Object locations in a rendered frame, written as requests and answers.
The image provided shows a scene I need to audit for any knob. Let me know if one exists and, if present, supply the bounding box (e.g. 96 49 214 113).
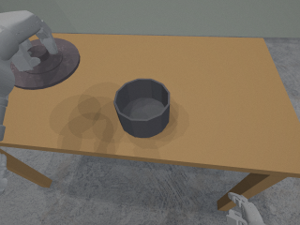
28 45 50 62

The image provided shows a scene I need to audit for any robot left hand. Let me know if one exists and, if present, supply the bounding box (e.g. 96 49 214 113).
0 10 58 72

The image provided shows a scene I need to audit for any table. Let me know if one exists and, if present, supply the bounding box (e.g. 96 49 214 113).
0 33 300 212

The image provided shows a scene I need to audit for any lid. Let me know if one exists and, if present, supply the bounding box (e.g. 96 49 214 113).
10 37 81 90

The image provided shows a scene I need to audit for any robot right hand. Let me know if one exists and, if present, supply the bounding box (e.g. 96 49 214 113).
226 192 263 225

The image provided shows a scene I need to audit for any robot left forearm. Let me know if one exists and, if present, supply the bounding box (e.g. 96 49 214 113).
0 24 20 142

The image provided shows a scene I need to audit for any pot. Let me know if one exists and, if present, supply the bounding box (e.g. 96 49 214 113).
113 78 171 138

